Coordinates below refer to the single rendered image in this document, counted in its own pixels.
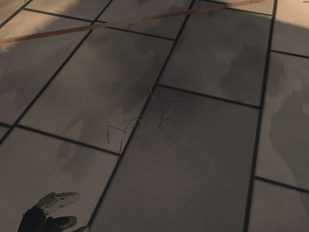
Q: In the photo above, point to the robot left hand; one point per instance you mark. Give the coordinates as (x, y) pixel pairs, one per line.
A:
(34, 220)

